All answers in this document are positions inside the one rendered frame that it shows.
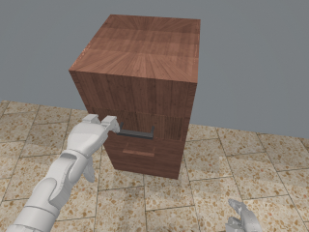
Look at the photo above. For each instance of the right robot hand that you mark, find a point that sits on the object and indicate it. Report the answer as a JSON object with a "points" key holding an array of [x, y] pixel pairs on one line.
{"points": [[248, 222]]}

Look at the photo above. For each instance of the left robot hand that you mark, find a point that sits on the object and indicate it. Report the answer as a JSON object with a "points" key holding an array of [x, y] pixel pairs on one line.
{"points": [[87, 137]]}

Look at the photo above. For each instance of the cabinet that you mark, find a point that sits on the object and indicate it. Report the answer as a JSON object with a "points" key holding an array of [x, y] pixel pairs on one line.
{"points": [[146, 64]]}

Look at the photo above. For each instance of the left robot forearm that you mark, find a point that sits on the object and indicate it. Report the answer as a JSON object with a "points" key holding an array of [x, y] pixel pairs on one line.
{"points": [[50, 194]]}

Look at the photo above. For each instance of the handle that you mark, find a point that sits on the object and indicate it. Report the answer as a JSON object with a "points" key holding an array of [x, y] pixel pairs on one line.
{"points": [[137, 134], [139, 154]]}

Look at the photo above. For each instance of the drawer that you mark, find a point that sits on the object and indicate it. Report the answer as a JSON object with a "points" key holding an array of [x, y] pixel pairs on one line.
{"points": [[167, 127]]}

